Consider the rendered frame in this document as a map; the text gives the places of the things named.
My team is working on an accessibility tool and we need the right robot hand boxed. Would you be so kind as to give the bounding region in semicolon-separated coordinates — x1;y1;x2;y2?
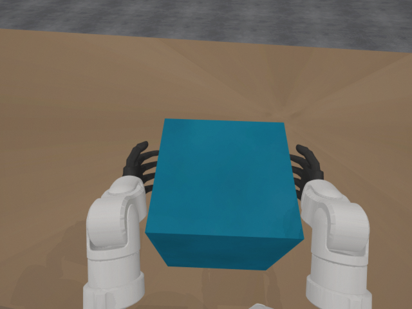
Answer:
290;144;324;201

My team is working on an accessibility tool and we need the left robot forearm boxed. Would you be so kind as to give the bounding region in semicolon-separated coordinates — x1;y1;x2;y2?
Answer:
83;176;147;309

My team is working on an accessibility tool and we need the left robot hand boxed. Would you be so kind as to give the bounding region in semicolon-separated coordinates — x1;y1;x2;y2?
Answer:
122;141;159;194

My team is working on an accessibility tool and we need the carton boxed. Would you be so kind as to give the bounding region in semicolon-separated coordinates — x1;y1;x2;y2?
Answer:
145;118;304;270

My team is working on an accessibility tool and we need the right robot forearm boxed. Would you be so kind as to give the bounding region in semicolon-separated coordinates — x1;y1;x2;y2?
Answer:
301;180;372;309

